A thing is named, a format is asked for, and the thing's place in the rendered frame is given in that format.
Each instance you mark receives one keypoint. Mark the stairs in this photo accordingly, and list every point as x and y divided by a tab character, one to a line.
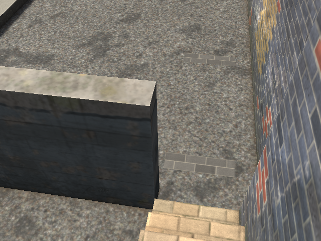
178	221

